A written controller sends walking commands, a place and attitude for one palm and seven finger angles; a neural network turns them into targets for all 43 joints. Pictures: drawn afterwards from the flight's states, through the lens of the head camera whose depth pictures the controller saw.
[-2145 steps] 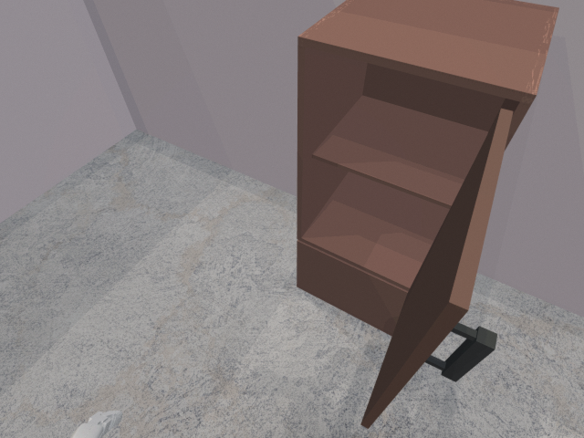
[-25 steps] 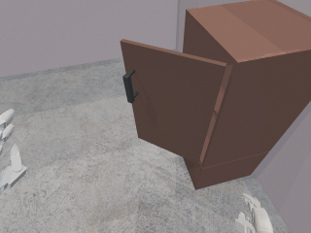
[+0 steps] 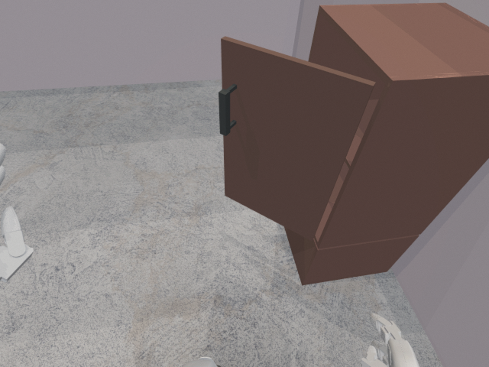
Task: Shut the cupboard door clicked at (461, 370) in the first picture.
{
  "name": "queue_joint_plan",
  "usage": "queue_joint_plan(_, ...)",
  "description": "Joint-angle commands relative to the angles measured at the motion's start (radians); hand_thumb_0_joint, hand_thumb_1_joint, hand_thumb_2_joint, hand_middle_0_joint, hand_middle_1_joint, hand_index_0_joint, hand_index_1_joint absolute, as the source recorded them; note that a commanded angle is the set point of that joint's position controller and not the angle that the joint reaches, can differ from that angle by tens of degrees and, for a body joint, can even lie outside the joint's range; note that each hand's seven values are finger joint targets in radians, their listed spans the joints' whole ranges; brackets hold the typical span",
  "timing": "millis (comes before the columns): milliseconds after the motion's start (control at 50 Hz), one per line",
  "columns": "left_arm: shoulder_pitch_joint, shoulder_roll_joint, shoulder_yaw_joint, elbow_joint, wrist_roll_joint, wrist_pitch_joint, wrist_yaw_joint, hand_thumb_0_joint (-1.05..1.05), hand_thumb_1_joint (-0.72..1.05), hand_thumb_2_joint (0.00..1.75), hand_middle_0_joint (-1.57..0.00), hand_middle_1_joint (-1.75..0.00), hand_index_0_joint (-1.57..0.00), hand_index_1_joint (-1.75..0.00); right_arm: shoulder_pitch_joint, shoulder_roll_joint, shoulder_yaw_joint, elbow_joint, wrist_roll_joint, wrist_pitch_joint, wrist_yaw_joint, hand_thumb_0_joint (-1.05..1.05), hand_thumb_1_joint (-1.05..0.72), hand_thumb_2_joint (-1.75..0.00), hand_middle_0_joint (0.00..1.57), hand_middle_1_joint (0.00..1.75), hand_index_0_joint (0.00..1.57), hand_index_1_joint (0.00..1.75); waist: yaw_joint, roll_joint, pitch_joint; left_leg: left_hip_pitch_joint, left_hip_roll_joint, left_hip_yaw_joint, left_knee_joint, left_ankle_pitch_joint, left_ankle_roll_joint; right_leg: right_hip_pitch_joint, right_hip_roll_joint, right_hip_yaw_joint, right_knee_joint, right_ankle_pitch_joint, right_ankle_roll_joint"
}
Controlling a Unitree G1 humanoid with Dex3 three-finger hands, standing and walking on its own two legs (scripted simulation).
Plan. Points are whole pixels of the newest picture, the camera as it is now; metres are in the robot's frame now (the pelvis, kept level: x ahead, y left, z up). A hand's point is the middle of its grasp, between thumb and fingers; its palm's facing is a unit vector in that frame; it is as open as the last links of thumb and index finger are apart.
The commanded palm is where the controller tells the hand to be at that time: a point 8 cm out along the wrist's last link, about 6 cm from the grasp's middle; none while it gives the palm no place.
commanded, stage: step back with the hand held close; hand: left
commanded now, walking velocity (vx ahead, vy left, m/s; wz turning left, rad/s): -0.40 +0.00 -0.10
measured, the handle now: (229, 109) +0.73 +0.08 +0.01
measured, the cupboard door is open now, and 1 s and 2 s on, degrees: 48 48 48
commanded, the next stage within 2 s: stop stepping back and stand still in 0.42 s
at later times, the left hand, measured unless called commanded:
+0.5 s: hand out of the picture +0.08 +0.29 +0.19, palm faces +0.45 -0.81 -0.38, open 7.5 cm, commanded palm +0.03 +0.33 +0.19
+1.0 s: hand out of the picture -0.05 +0.41 +0.19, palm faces +0.47 -0.84 -0.26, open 7.5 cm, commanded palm -0.13 +0.44 +0.19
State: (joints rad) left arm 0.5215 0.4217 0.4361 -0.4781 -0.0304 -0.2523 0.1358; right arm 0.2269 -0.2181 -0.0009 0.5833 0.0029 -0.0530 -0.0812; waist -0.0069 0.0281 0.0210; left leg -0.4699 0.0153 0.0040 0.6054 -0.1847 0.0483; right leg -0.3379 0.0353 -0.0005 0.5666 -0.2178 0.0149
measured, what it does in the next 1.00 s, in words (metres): walks backwards: right foot, then left foot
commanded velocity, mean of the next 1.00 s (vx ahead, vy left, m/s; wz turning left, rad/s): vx -0.05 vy -0.05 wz -0.05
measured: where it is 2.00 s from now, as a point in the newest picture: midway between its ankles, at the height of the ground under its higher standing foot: outside the picture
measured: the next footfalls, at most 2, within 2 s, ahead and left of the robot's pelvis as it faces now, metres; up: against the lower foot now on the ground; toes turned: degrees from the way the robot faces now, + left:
right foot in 0.42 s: -0.10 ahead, -0.13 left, +0.00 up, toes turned +2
left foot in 0.86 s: -0.11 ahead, +0.20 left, +0.00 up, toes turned +0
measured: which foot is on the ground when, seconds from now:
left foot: down 0.00-0.70, up 0.72-0.84, down 0.86-1.00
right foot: down 0.00-0.22, up 0.24-0.40, down 0.42-0.86, up 0.88-1.00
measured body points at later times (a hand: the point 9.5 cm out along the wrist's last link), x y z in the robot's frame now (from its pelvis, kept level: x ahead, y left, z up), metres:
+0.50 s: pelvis -0.11 +0.03 -0.01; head -0.11 +0.06 +0.44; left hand +0.05 +0.34 +0.21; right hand +0.07 -0.19 -0.07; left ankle +0.09 +0.10 -0.71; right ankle -0.14 -0.13 -0.72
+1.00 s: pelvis -0.29 +0.14 +0.00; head -0.30 +0.20 +0.45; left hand -0.08 +0.46 +0.20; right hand -0.15 -0.08 -0.07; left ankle -0.16 +0.20 -0.72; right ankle -0.28 +0.01 -0.63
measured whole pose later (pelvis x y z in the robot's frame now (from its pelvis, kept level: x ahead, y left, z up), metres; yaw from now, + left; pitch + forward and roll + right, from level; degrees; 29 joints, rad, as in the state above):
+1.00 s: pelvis -0.29 +0.14 +0.00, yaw -2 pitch -4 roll -5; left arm 0.33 0.40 0.45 -0.48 -0.04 -0.13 0.16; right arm 0.25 -0.13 0.02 0.68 -0.01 -0.11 -0.03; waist -0.02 -0.04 0.02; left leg -0.42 0.05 0.05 0.64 -0.25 0.00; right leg -0.53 0.08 -0.02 1.23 -0.41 -0.01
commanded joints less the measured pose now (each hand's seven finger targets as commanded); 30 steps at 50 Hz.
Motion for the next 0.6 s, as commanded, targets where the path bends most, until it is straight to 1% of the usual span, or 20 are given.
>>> queue_joint_plan(0, -0.014, 0.194, 0.128, -0.2, -0.022, -0.073, 0.027, 0.0, 0.9, 0.9, -0.2, -0.3, -0.2, -0.3, -0.083, -0.118, -0.057, -0.136, -0.003, -0.06, 0.001, 0.0, -0.9, -0.9, 0.2, 0.3, 0.2, 0.3, 0.0, -0.077, -0.11, -0.031, 0.017, -0.039, -0.035, -0.281, -0.018, 0.02, -0.148, 0.25, -0.215, -0.144, -0.073)
queue_joint_plan(20, -0.039, 0.2, 0.115, -0.203, -0.025, -0.07, 0.035, 0.0, 0.9, 0.9, -0.2, -0.3, -0.2, -0.3, -0.079, -0.115, -0.057, -0.123, -0.003, -0.055, 0.006, 0.0, -0.9, -0.9, 0.2, 0.3, 0.2, 0.3, -0.006, -0.116, -0.102, 0.064, -0.012, -0.007, 0.053, -0.218, -0.041, -0.092, -0.201, 0.287, -0.28, -0.182, -0.096)
queue_joint_plan(60, -0.072, 0.208, 0.102, -0.195, -0.023, -0.063, 0.05, 0.0, 0.9, 0.9, -0.2, -0.3, -0.2, -0.3, -0.078, -0.106, -0.057, -0.103, -0.002, -0.045, 0.006, 0.0, -0.9, -0.9, 0.2, 0.3, 0.2, 0.3, -0.013, -0.168, -0.104, 0.164, -0.026, 0.007, 0.14, -0.176, -0.052, -0.196, -0.247, 0.267, -0.328, -0.223, -0.113)
queue_joint_plan(120, -0.081, 0.209, 0.101, -0.19, -0.022, -0.058, 0.058, 0.0, 0.9, 0.9, -0.2, -0.3, -0.2, -0.3, -0.087, -0.112, -0.054, -0.102, 0.0, -0.036, -0.005, 0.0, -0.9, -0.9, 0.2, 0.3, 0.2, 0.3, -0.021, -0.104, -0.066, 0.184, 0.004, -0.047, -0.004, -0.196, -0.029, -0.237, -0.166, 0.159, -0.274, -0.247, -0.068)
queue_joint_plan(160, -0.067, 0.227, 0.127, -0.216, -0.024, -0.075, 0.059, 0.0, 0.9, 0.9, -0.2, -0.3, -0.2, -0.3, -0.098, -0.133, -0.054, -0.12, 0.005, -0.043, -0.016, 0.0, -0.9, -0.9, 0.2, 0.3, 0.2, 0.3, -0.021, 0.039, -0.062, 0.058, 0.089, -0.165, -0.187, -0.383, 0.009, -0.149, -0.062, 0.087, -0.152, -0.321, -0.028)
queue_joint_plan(200, -0.043, 0.22, 0.172, -0.235, -0.009, -0.086, 0.051, 0.0, 0.9, 0.9, -0.2, -0.3, -0.2, -0.3, -0.131, -0.154, -0.062, -0.135, -0.002, -0.063, -0.023, 0.0, -0.9, -0.9, 0.2, 0.3, 0.2, 0.3, 0.004, 0.281, -0.124, -0.284, 0.278, -0.381, -0.502, -0.653, 0.092, 0.229, 0.083, 0.003, 0.278, -0.147, 0.007)
queue_joint_plan(220, -0.069, 0.237, 0.182, -0.278, -0.014, -0.092, 0.039, 0.0, 0.9, 0.9, -0.2, -0.3, -0.2, -0.3, -0.136, -0.137, -0.07, -0.134, -0.007, -0.072, -0.019, 0.0, -0.9, -0.9, 0.2, 0.3, 0.2, 0.3, 0.012, 0.246, -0.174, -0.265, 0.309, -0.382, -0.499, -0.584, 0.098, 0.249, 0.084, 0.014, 0.394, -0.162, 0.005)
queue_joint_plan(260, -0.028, 0.247, 0.211, -0.286, -0.025, -0.099, 0.034, 0.0, 0.9, 0.9, -0.2, -0.3, -0.2, -0.3, -0.137, -0.132, -0.087, -0.119, -0.011, -0.094, 0.002, 0.0, -0.9, -0.9, 0.2, 0.3, 0.2, 0.3, 0.022, 0.19, -0.228, -0.119, 0.292, -0.272, -0.41, -0.424, 0.083, 0.18, 0.07, 0.018, 0.39, -0.246, -0.01)
queue_joint_plan(300, 0.048, 0.205, 0.171, -0.267, -0.051, -0.086, 0.031, 0.0, 0.9, 0.9, -0.2, -0.3, -0.2, -0.3, -0.148, -0.114, -0.078, -0.121, -0.005, -0.107, 0.016, 0.0, -0.9, -0.9, 0.2, 0.3, 0.2, 0.3, 0.025, 0.208, -0.227, 0.005, 0.257, -0.177, -0.375, -0.338, 0.035, 0.121, 0.049, -0.019, 0.221, -0.3, -0.026)
queue_joint_plan(340, 0.056, 0.209, 0.163, -0.253, -0.07, -0.088, 0.026, 0.0, 0.9, 0.9, -0.2, -0.3, -0.2, -0.3, -0.13, -0.112, -0.068, -0.097, -0.01, -0.109, 0.02, 0.0, -0.9, -0.9, 0.2, 0.3, 0.2, 0.3, 0.014, 0.225, -0.2, 0.062, 0.257, -0.132, -0.378, -0.332, -0.025, 0.112, 0.027, -0.028, 0.003, -0.31, -0.042)
queue_joint_plan(360, 0.031, 0.215, 0.154, -0.247, -0.069, -0.096, 0.02, 0.0, 0.9, 0.9, -0.2, -0.3, -0.2, -0.3, -0.115, -0.111, -0.065, -0.084, -0.012, -0.105, 0.02, 0.0, -0.9, -0.9, 0.2, 0.3, 0.2, 0.3, 0.003, 0.174, -0.179, 0.109, 0.239, -0.093, -0.332, -0.306, -0.057, 0.073, -0.01, 0.018, -0.109, -0.296, -0.055)
queue_joint_plan(400, -0.075, 0.214, 0.125, -0.255, -0.055, -0.114, 0.024, 0.0, 0.9, 0.9, -0.2, -0.3, -0.2, -0.3, -0.087, -0.088, -0.055, -0.059, -0.021, -0.097, 0.014, 0.0, -0.9, -0.9, 0.2, 0.3, 0.2, 0.3, -0.017, 0.006, -0.14, 0.291, 0.132, 0.025, -0.066, -0.123, -0.108, -0.165, -0.171, 0.248, -0.305, -0.231, -0.125)
queue_joint_plan(420, -0.168, 0.23, 0.1, -0.271, -0.04, -0.118, 0.031, 0.0, 0.9, 0.9, -0.2, -0.3, -0.2, -0.3, -0.082, -0.092, -0.051, -0.043, -0.019, -0.103, 0.01, 0.0, -0.9, -0.9, 0.2, 0.3, 0.2, 0.3, -0.025, -0.073, -0.155, 0.399, 0.078, 0.044, 0.052, -0.097, -0.116, -0.297, -0.236, 0.282, -0.346, -0.186, -0.143)
queue_joint_plan(440, -0.194, 0.204, 0.05, -0.25, -0.028, -0.098, 0.03, 0.0, 0.9, 0.9, -0.2, -0.3, -0.2, -0.3, -0.084, -0.098, -0.062, -0.042, -0.007, -0.104, 0.004, 0.0, -0.9, -0.9, 0.2, 0.3, 0.2, 0.3, -0.03, -0.153, -0.131, 0.435, 0.038, 0.039, 0.121, -0.107, -0.103, -0.357, -0.231, 0.244, -0.331, -0.201, -0.132)
queue_joint_plan(460, -0.193, 0.226, 0.069, -0.249, -0.019, -0.081, 0.032, 0.0, 0.9, 0.9, -0.2, -0.3, -0.2, -0.3, -0.099, -0.098, -0.059, -0.056, -0.007, -0.103, -0.003, 0.0, -0.9, -0.9, 0.2, 0.3, 0.2, 0.3, -0.027, -0.184, -0.108, 0.438, 0.033, 0.048, 0.125, -0.074, -0.092, -0.374, -0.212, 0.203, -0.303, -0.142, -0.114)
queue_joint_plan(480, -0.21, 0.258, 0.097, -0.256, -0.021, -0.066, 0.031, 0.0, 0.9, 0.9, -0.2, -0.3, -0.2, -0.3, -0.112, -0.103, -0.053, -0.058, -0.015, -0.095, -0.011, 0.0, -0.9, -0.9, 0.2, 0.3, 0.2, 0.3, -0.031, -0.144, -0.083, 0.41, 0.026, 0.049, 0.086, -0.051, -0.092, -0.378, -0.187, 0.169, -0.257, -0.074, -0.095)
queue_joint_plan(500, -0.203, 0.227, 0.079, -0.223, -0.023, -0.051, 0.025, 0.0, 0.9, 0.9, -0.2, -0.3, -0.2, -0.3, -0.119, -0.096, -0.043, -0.065, -0.015, -0.086, -0.018, 0.0, -0.9, -0.9, 0.2, 0.3, 0.2, 0.3, -0.034, -0.082, -0.034, 0.34, 0.048, 0.008, -0.038, -0.032, -0.08, -0.337, -0.125, 0.109, -0.188, -0.041, -0.058)
queue_joint_plan(540, -0.174, 0.217, 0.101, -0.208, -0.039, -0.052, 0.013, 0.0, 0.9, 0.9, -0.2, -0.3, -0.2, -0.3, -0.114, -0.118, -0.058, -0.087, -0.005, -0.081, -0.016, 0.0, -0.9, -0.9, 0.2, 0.3, 0.2, 0.3, -0.021, 0.1, -0.053, 0.307, 0.102, -0.068, -0.216, -0.332, -0.077, -0.307, -0.012, 0.009, -0.138, -0.405, -0.044)
queue_joint_plan(560, -0.142, 0.226, 0.129, -0.21, -0.043, -0.049, 0.011, 0.0, 0.9, 0.9, -0.2, -0.3, -0.2, -0.3, -0.109, -0.128, -0.061, -0.096, -0.007, -0.082, -0.015, 0.0, -0.9, -0.9, 0.2, 0.3, 0.2, 0.3, -0.011, 0.192, -0.064, 0.224, 0.126, -0.123, -0.343, -0.527, -0.097, -0.226, 0.052, -0.051, -0.053, -0.47, -0.052)
queue_joint_plan(580, -0.105, 0.251, 0.167, -0.24, -0.048, -0.04, 0.01, 0.0, 0.9, 0.9, -0.2, -0.3, -0.2, -0.3, -0.115, -0.139, -0.068, -0.107, -0.013, -0.087, -0.012, 0.0, -0.9, -0.9, 0.2, 0.3, 0.2, 0.3, 0.01, 0.307, -0.124, 0.12, 0.156, -0.2, -0.541, -0.658, -0.139, -0.043, 0.137, -0.112, 0.097, -0.455, -0.046)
